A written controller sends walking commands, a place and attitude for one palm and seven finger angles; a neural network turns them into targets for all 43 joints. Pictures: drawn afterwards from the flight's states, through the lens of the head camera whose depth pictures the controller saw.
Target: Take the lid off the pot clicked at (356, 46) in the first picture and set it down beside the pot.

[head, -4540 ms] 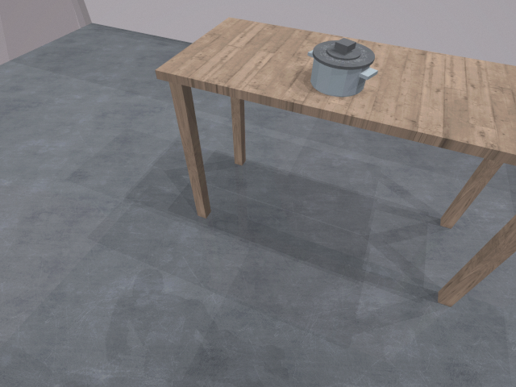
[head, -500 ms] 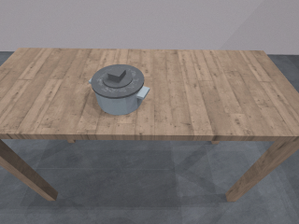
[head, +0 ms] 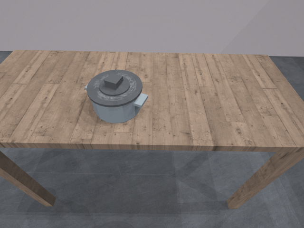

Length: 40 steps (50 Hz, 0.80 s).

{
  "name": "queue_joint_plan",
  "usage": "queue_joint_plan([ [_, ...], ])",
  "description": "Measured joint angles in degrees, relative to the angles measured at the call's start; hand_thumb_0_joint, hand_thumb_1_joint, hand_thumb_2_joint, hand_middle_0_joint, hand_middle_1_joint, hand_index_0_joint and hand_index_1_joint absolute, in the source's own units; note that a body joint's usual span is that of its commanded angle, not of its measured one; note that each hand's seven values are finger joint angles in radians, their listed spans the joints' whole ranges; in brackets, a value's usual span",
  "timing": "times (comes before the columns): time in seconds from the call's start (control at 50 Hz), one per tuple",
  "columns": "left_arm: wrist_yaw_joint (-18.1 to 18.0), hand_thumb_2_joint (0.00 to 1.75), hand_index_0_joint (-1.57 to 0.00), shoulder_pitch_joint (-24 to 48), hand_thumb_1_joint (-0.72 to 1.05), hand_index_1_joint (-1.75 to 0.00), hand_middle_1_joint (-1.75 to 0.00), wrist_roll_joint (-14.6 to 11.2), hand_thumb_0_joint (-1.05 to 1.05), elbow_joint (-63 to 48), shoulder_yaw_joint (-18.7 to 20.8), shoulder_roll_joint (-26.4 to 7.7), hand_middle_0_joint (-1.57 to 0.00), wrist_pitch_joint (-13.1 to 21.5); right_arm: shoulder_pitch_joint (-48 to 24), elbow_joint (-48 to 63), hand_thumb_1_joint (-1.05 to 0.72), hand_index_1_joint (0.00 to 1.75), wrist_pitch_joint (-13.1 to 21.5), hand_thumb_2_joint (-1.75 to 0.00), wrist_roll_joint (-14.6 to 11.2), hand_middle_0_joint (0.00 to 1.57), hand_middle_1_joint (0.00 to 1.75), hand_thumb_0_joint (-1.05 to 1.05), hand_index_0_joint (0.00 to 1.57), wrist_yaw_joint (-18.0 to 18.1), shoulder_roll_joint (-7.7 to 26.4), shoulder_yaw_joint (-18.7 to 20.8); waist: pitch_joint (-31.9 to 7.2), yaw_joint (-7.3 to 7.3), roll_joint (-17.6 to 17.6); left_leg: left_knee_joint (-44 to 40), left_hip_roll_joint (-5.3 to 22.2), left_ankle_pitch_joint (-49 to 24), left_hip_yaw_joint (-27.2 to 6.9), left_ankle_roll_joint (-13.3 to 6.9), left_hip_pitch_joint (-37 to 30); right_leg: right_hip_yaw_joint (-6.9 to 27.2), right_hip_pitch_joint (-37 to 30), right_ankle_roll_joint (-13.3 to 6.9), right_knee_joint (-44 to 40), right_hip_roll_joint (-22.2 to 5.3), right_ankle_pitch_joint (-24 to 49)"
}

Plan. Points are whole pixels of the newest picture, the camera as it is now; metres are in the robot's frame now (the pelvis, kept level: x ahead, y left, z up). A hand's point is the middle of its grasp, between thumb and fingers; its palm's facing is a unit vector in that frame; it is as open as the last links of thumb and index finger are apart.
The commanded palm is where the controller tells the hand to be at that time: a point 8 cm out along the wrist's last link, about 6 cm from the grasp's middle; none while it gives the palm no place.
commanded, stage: come to a stop and stand still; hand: left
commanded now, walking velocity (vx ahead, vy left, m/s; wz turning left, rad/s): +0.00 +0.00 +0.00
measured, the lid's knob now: (113, 80) +0.50 +0.15 +0.12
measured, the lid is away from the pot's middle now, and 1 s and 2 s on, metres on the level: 0.00 0.00 0.00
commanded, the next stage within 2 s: look again from close up in 0.12 s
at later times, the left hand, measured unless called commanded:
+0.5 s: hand out of the picture -0.01 +0.17 -0.18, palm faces +0.04 -0.99 -0.16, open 7.4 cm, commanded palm none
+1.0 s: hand out of the picture -0.02 +0.18 -0.18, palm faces +0.03 -0.99 -0.15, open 7.4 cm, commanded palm none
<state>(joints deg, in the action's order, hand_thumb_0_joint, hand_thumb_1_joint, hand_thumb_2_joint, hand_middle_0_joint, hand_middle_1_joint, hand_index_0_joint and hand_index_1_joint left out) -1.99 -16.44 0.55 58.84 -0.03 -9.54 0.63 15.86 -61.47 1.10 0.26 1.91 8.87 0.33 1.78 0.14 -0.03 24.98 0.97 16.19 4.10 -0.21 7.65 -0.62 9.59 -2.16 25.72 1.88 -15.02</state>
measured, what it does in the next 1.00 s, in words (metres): stands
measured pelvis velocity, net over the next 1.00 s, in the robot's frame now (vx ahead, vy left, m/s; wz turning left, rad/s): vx -0.01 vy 0.02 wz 0.00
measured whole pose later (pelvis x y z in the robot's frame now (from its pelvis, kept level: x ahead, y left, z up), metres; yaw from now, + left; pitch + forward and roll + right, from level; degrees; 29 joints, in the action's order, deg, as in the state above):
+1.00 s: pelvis -0.01 +0.02 +0.00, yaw +0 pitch -1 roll +0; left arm -2.1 -19.1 0.7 61.9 -0.5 -7.1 0.6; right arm 18.3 -64.3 1.6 0.0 2.0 6.0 -0.1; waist 2.0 -0.4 1.0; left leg 25.3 -0.4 16.0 4.9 -2.1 8.3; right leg 0.2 10.1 -0.3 25.5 0.5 -14.3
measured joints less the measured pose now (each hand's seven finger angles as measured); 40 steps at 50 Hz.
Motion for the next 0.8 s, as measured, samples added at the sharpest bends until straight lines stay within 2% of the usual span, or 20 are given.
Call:
queue_joint_plan([
  [0.32,0.2,0.9,-0.2,-2.0,0.91,-0.3,-0.3,0.0,0.0,2.0,-0.7,1.1,-0.2,0.0,-0.3,-1.2,-0.93,0.3,0.0,-0.9,-0.2,0.2,0.3,0.0,0.2,0.1,-0.2,-0.4,0.2,-0.73,0.6,-0.9,-0.2,-0.5,-0.2,-0.3,-0.6,-0.1,-1.0,0.3,-1.5,-0.1,0.8],
  [0.8,-0.1,0.9,-0.2,-2.3,0.91,-0.3,-0.3,0.1,0.0,3.0,-0.5,2.0,-0.2,-0.1,2.3,-2.9,-0.92,0.3,0.4,-0.9,-0.2,0.2,0.3,0.0,0.2,0.1,-2.6,-0.6,0.2,-0.5,0.8,-0.1,-1.0,-0.4,0.7,-1.4,0.2,0.7,0.1,1.4,-0.5,-1.0,0.8],
])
